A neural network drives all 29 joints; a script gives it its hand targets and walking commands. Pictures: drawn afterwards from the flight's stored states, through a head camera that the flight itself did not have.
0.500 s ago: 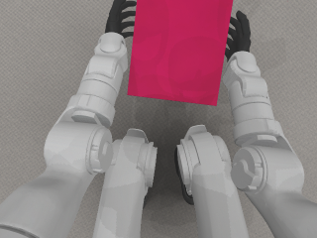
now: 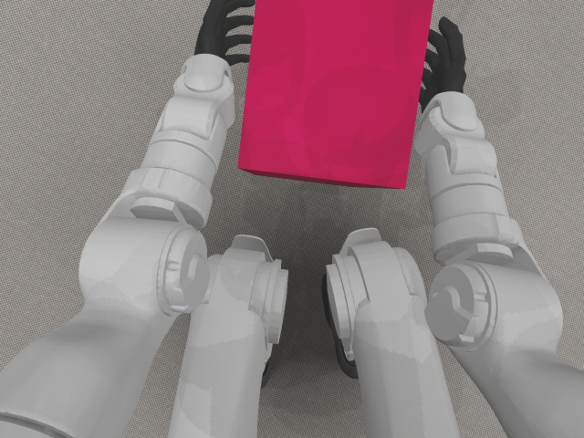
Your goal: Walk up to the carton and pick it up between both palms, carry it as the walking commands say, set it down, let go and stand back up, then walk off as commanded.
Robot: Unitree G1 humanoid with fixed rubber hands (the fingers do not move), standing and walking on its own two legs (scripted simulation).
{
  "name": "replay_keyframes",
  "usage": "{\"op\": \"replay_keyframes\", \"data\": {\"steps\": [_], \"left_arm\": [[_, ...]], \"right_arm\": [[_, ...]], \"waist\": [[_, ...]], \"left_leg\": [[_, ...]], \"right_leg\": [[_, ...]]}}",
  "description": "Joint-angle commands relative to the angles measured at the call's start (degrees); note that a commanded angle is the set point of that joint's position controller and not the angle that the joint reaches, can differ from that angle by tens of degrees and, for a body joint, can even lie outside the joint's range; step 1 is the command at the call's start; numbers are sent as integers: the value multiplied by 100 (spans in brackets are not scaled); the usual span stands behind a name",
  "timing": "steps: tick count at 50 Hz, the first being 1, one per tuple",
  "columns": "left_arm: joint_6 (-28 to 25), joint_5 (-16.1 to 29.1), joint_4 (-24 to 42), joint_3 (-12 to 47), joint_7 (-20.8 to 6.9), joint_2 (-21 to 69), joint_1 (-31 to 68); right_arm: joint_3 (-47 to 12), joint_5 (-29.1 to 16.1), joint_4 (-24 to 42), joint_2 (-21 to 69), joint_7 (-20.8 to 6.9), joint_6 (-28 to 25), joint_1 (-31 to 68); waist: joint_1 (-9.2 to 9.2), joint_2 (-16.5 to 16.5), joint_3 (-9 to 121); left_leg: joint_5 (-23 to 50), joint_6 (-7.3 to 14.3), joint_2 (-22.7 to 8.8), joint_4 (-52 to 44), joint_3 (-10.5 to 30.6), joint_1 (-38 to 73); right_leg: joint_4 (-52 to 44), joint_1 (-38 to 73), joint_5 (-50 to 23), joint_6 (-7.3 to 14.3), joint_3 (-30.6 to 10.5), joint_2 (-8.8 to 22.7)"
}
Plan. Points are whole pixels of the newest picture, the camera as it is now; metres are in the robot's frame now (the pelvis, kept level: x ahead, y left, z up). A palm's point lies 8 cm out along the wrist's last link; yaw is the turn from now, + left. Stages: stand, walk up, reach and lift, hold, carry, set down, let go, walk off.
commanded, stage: set down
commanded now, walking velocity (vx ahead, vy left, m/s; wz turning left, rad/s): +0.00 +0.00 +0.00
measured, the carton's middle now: (321, 90) +0.52 -0.03 -0.21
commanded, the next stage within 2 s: let go in 2.00 s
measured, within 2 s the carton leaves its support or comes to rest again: neither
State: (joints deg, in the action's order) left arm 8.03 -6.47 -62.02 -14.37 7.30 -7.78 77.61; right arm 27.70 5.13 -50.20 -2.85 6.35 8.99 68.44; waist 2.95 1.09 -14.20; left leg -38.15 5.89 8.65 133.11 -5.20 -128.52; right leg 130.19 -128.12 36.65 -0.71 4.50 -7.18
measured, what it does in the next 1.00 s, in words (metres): stands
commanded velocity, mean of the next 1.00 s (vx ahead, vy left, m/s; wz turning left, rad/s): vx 0.00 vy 0.00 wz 0.00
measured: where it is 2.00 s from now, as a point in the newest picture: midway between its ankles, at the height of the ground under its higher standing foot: (304, 344)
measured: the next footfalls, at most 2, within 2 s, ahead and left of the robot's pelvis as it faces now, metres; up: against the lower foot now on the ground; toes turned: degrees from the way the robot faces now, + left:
none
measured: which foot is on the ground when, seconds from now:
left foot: down 0.00-1.00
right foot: down 0.00-1.00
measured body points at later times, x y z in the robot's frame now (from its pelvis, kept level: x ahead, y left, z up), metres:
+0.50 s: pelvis -0.01 -0.01 +0.01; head +0.33 +0.01 +0.30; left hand +0.50 +0.14 -0.17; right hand +0.48 -0.19 -0.15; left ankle +0.08 +0.07 -0.32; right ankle +0.10 -0.10 -0.32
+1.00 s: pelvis -0.02 -0.01 +0.05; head +0.34 -0.01 +0.29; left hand +0.51 +0.15 -0.12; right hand +0.48 -0.19 -0.12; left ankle +0.08 +0.07 -0.32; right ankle +0.10 -0.10 -0.32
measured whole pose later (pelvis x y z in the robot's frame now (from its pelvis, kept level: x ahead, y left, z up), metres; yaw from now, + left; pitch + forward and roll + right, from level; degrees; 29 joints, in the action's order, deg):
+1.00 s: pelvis -0.02 -0.01 +0.05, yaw +1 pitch +28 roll -3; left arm 11.2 8.0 -36.9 -3.4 7.3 -19.1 69.3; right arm 12.8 -8.6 -32.1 -11.7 11.7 10.1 64.3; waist 1.9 3.0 -30.8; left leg -35.6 3.2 9.2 124.8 -2.1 -116.5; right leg 121.8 -116.5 33.3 1.0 5.1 -6.7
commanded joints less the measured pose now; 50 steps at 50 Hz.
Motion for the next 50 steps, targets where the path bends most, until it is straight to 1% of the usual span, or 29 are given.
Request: {"op": "replay_keyframes", "data": {"steps": [1, 3, 4, 7, 8, 11, 12, 16, 17, 18, 19, 20, 22, 24, 28, 29, 31, 32, 33, 34, 37, 39, 40, 42, 43, 47, 48, 49, 50], "left_arm": [[-100, 298, 12, 1514, -1035, 4440, 2013], [-105, 225, -16, 1391, -952, 4191, 1716], [-137, 226, -20, 1415, -889, 3896, 1627], [-199, 181, 8, 1207, -748, 3281, 1473], [-243, 106, 11, 1035, -627, 2693, 1321], [-339, 234, 61, 873, -329, 1282, 1052], [-385, 257, 157, 780, -233, 725, 1047], [-474, 600, 398, 730, 64, -931, 941], [-481, 823, 519, 942, 63, -1022, 1130], [-505, 837, 482, 855, 83, -1065, 1023], [-515, 969, 754, 974, 67, -1074, 1275], [-559, 1016, 969, 919, 68, -1234, 1381], [-597, 1258, 1466, 1046, 87, -1420, 1828], [-619, 1467, 1788, 1283, 48, -1478, 2011], [-445, 1831, 1222, 1515, -168, -1205, 1829], [-394, 1857, 867, 1659, -152, -1247, 1771], [-298, 1750, 172, 1283, -219, -1431, 1584], [-303, 1655, 137, 1112, -208, -1422, 1295], [-302, 1531, 113, 1037, -209, -1489, 1345], [-325, 1353, 148, 830, -157, -1725, 1159], [-448, 1213, 651, 659, -142, -1738, 1029], [-445, 1082, 1107, 598, -130, -1807, 885], [-400, 1209, 1586, 600, -98, -1791, 843], [-290, 1200, 2348, 740, -67, -1691, 742], [-223, 1413, 3283, 962, -37, -1690, 830], [601, 1527, 4423, 1133, 65, -1961, 1521], [782, 1600, 4485, 1106, 28, -1923, 1746], [887, 1764, 5098, 1120, 25, -1936, 1815], [1007, 1714, 5232, 986, 54, -2037, 1884]], "right_arm": [[-2028, -343, 13, 3957, -1279, -143, 2601], [-1860, -279, -138, 3631, -1218, -188, 2325], [-1729, -198, -82, 3364, -1153, -211, 2293], [-1618, -217, -107, 2657, -996, -290, 2252], [-1465, -220, -30, 2161, -854, -353, 2083], [-1117, -239, -201, 876, -503, -483, 1605], [-1049, -314, -167, 432, -400, -517, 1502], [-848, -540, -194, -1212, 123, -678, 1110], [-882, -679, -213, -1250, 196, -689, 1200], [-987, -768, -333, -1241, 220, -717, 1114], [-839, -695, -234, -1363, 258, -757, 1113], [-992, -894, -11, -1267, 290, -797, 1310], [-958, -1033, 286, -1573, 358, -875, 1520], [-1232, -1360, 157, -1487, 303, -848, 1503], [-1588, -1541, 387, -1560, 219, -740, 1994], [-1724, -1619, 136, -1248, 191, -636, 1991], [-1597, -1418, -45, -1435, 189, -562, 1977], [-1638, -1437, -5, -1339, 177, -561, 1772], [-1610, -1438, -145, -1267, 129, -499, 1703], [-1410, -1335, -37, -1364, 193, -548, 1497], [-1421, -1271, 280, -1153, 264, -617, 1131], [-1320, -1342, 640, -1135, 286, -598, 861], [-1382, -1311, 924, -1350, 328, -582, 812], [-1239, -1246, 1553, -1626, 445, -479, 591], [-1445, -1423, 2251, -1403, 506, -381, 607], [-1283, -1366, 3415, -2016, 663, 412, 1025], [-1129, -1403, 3512, -2131, 646, 582, 1217], [-1187, -1480, 4616, -2201, 676, 663, 1690], [-1164, -1500, 4512, -2048, 630, 789, 1600]], "waist": [[272, 534, 5179], [166, 545, 5183], [343, 550, 5216], [215, 402, 5167], [64, 513, 5194], [160, 354, 5315], [14, 424, 5300], [217, 304, 5523], [306, 362, 5742], [108, 446, 5651], [451, 431, 5622], [305, 408, 5880], [495, 471, 6251], [446, 844, 6622], [407, 479, 6486], [263, 489, 6141], [299, 120, 5903], [167, 70, 5749], [35, 160, 5785], [110, 262, 6064], [7, 163, 6608], [-35, 522, 7102], [2, 373, 8135], [158, 598, 9334], [184, 540, 10399], [804, 596, 12180], [923, 591, 11184], [792, 536, 11717], [707, 341, 11540]], "left_leg": [[3253, -338, -78, -1510, 1416, 3485], [3235, -401, -88, -1590, 1420, 3509], [3191, -383, -87, -1538, 1422, 3604], [3136, -413, -136, -1568, 1432, 3525], [3197, -445, -158, -1558, 1409, 3693], [2632, -461, -263, -1704, 1331, 3510], [2633, -453, -291, -1755, 1365, 3633], [2119, -509, -402, -1823, 1259, 3424], [2093, -498, -409, -1781, 1254, 3548], [2086, -514, -406, -1775, 1158, 3288], [2108, -529, -427, -1853, 1217, 3438], [2145, -511, -440, -1784, 1233, 3486], [2372, -541, -489, -1701, 1227, 3398], [2562, -603, -559, -1609, 1137, 3892], [2112, -525, -527, -1606, 1042, 3414], [1811, -469, -590, -1757, 1134, 3404], [1362, -420, -581, -1733, 1036, 2893], [1234, -383, -610, -1858, 1010, 2619], [1384, -400, -577, -1829, 952, 2948], [1607, -427, -604, -1889, 1033, 3186], [2070, -429, -499, -1788, 851, 3150], [2381, -476, -465, -1864, 772, 3473], [2772, -497, -413, -1811, 740, 4007], [3047, -565, -343, -1904, 658, 4627], [3376, -539, -253, -1951, 622, 5101], [2854, -618, -233, -2318, 930, 6950], [2939, -631, -280, -2391, 935, 6636], [3587, -557, -227, -2328, 989, 7075], [3235, -549, -247, -2562, 964, 7048]], "right_leg": [[-754, 1315, -2344, 69, -468, -14], [-778, 1362, -2253, 79, -432, -23], [-783, 1300, -2161, 50, -396, 1], [-777, 1403, -2134, 15, -414, 16], [-788, 1336, -2108, 30, -461, 41], [-883, 1743, -2104, -17, -406, 116], [-882, 1653, -2010, -27, -443, 104], [-1175, 2090, -1889, -10, -512, 222], [-1187, 2187, -1896, -29, -463, 261], [-1219, 2134, -1929, 9, -483, 256], [-1277, 2019, -1955, -24, -393, 248], [-1271, 2244, -2027, 3, -477, 275], [-1229, 2362, -2393, 67, -510, 298], [-1292, 2343, -2433, 120, -550, 366], [-1365, 2702, -2176, 93, -572, 439], [-1279, 2583, -1915, 47, -508, 479], [-1382, 2809, -1550, 24, -515, 464], [-1439, 2786, -1455, 54, -532, 422], [-1487, 2880, -1512, 33, -577, 405], [-1395, 2921, -1787, -35, -463, 392], [-1554, 3463, -2427, -91, -566, 314], [-1644, 3684, -2819, -130, -557, 294], [-1637, 4408, -3172, -120, -564, 287], [-1799, 5190, -3541, -81, -552, 235], [-1832, 5926, -3988, -76, -516, 161], [-2095, 6463, -3291, -21, -149, 113], [-2180, 6073, -3150, 9, -132, 90], [-2215, 6429, -3616, 53, -217, 51], [-2358, 6553, -3318, 29, -138, 39]]}}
